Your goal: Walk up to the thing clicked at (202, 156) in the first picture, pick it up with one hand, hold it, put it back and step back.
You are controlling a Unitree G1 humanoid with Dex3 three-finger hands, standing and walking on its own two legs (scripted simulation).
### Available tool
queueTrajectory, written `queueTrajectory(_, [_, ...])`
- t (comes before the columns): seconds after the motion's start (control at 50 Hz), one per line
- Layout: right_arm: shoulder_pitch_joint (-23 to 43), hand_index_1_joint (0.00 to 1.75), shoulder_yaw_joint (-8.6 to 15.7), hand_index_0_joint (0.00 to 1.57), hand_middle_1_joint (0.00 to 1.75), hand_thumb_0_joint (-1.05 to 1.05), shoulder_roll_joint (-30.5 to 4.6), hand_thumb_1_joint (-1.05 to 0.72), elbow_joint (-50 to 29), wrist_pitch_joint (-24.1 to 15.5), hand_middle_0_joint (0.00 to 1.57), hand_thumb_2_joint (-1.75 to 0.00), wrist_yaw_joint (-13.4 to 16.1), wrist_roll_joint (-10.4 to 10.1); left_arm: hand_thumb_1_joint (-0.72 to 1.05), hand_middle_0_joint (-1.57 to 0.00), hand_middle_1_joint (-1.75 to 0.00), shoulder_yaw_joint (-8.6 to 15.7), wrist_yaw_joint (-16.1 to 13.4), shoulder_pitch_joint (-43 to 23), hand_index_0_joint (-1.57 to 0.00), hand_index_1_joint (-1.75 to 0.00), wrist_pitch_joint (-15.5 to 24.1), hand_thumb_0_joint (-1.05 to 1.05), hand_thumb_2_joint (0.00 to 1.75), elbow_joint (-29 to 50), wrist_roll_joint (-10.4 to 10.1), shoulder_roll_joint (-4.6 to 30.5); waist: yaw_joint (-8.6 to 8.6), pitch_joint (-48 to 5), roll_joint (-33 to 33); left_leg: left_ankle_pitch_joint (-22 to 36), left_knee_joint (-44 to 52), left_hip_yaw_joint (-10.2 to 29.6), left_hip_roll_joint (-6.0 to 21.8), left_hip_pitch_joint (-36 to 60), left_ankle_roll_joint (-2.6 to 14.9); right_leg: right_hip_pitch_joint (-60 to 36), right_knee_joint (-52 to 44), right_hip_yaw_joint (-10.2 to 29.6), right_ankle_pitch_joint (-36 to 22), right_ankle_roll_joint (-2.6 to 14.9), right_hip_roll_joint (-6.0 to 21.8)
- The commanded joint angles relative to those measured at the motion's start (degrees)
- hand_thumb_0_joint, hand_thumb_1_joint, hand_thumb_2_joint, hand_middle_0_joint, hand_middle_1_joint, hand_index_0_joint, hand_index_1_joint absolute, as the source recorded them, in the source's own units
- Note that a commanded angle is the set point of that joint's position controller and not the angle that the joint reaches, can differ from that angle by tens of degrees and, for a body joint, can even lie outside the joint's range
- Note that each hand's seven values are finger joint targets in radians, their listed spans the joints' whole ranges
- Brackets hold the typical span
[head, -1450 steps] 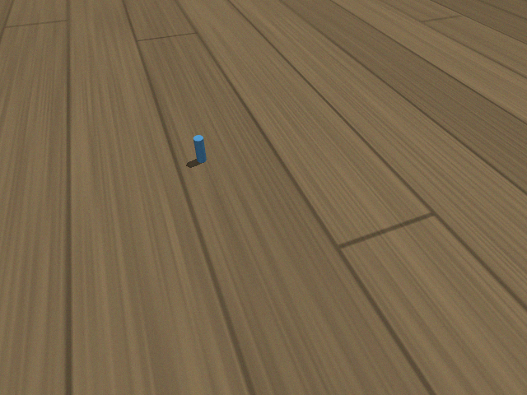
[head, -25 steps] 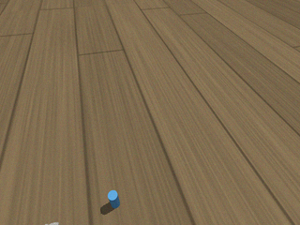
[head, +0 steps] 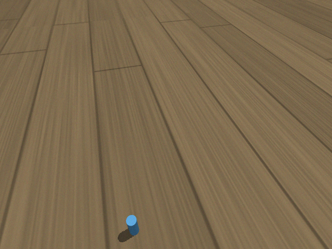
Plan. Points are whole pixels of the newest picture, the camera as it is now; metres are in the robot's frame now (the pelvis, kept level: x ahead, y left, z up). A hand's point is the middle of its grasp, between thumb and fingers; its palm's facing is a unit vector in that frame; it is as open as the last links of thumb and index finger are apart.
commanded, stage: stand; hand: left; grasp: from the side
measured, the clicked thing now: (132, 225) +0.41 +0.18 -0.70
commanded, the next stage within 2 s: step back in 1.40 s
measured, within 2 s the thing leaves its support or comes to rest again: neither
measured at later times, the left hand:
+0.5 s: hand out of the picture +0.06 +0.23 -0.16, palm faces -0.04 -0.94 -0.34, open 7.4 cm
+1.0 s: hand out of the picture +0.11 +0.23 -0.15, palm faces -0.04 -0.94 -0.34, open 7.4 cm
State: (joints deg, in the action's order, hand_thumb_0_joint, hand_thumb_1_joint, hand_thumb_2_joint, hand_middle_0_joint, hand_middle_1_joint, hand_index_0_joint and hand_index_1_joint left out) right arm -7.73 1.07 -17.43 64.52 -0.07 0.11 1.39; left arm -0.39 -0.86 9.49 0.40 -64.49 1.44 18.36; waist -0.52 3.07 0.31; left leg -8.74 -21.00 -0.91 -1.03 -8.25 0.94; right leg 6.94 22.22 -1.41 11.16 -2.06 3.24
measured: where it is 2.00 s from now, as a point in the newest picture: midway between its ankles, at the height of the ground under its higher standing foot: outside the picture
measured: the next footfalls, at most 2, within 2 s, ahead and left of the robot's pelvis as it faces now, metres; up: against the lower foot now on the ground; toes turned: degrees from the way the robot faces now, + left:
none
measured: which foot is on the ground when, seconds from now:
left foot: down 0.00-1.00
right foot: down 0.00-1.00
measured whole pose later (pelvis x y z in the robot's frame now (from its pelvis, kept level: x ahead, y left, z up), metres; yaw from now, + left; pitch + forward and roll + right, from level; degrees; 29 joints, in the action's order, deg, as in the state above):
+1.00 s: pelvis +0.02 -0.02 +0.00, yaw -1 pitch -3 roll +0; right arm -5.6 0.2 -19.2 66.2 -0.4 0.1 0.8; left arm 0.2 -0.3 5.1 0.7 -65.3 0.7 18.9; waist 0.5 3.0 0.3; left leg -9.0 -17.6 -1.5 1.1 -6.0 -0.8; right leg 5.1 18.7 -0.9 11.0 -0.5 1.0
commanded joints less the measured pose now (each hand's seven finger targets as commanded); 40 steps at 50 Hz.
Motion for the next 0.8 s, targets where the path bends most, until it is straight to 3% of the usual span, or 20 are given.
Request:
queueTrajectory(0.0, [1.9,0.3,2.3,0.2,0.3,0.0,-11.4,-0.9,-2.3,-1.1,0.2,-0.9,0.8,0.1,0.9,-0.2,-0.3,2.3,-0.7,-2.6,-0.2,-0.3,1.3,0.0,0.9,2.1,0.1,11.1,0.33,0.0,-0.1,-7.0,6.8,7.3,6.8,-2.3,0.09,2.4,-5.8,4.5,4.7,2.46,3.7])
queueTrajectory(0.34, [2.5,0.3,1.7,0.2,0.3,0.0,-12.0,-0.9,-1.5,-0.9,0.2,-0.9,0.5,-0.3,0.9,-0.2,-0.3,2.5,-0.5,-2.8,-0.2,-0.3,1.4,0.0,0.9,0.9,-0.3,12.3,0.48,-1.1,-1.0,-3.6,5.4,6.1,7.0,0.0,0.14,3.3,-7.3,6.0,4.7,2.91,4.2])
queueTrajectory(0.46, [2.7,0.3,1.6,0.2,0.3,0.0,-12.4,-0.9,-1.2,-1.2,0.2,-0.9,0.7,-0.4,0.9,-0.2,-0.3,2.5,-0.3,-3.2,-0.2,-0.3,1.3,0.0,0.9,0.9,-0.4,11.8,0.47,-2.1,-0.4,-1.1,5.5,6.0,7.6,0.9,0.07,1.8,-6.6,5.8,0.5,3.03,4.1])
queueTrajectory(0.64, [2.5,0.3,1.3,0.2,0.3,0.0,-12.6,-0.9,-0.9,-1.5,0.2,-0.9,0.8,-0.5,0.9,-0.2,-0.3,2.7,-0.3,-4.5,-0.2,-0.3,1.6,0.0,0.9,1.4,-0.7,11.8,0.51,-4.6,-0.5,7.2,4.7,5.0,8.3,2.8,-0.2,-1.4,-5.9,5.7,-8.9,2.74,4.6])
queueTrajectory(0.74, [3.1,0.3,1.4,0.2,0.3,0.0,-12.8,-0.9,-1.0,-1.5,0.2,-0.9,0.9,-0.6,0.9,-0.2,-0.3,2.8,-0.3,-5.2,-0.2,-0.3,1.5,0.0,0.9,1.6,-0.8,12.1,0.67,-5.3,-0.5,9.9,4.6,4.7,8.6,4.2,-0.35,-2.0,-5.8,5.5,-11.6,2.67,4.6])
queueTrajectory(0.78, [3.1,0.3,1.2,0.2,0.3,0.0,-13.0,-0.9,-0.9,-1.5,0.2,-0.9,0.9,-0.6,0.9,-0.2,-0.3,2.8,-0.3,-5.4,-0.2,-0.3,1.4,0.0,0.9,1.7,-0.7,12.0,0.54,-4.3,-0.2,8.2,5.1,4.7,8.5,3.4,-0.41,-1.7,-6.2,5.5,-10.2,2.57,4.5])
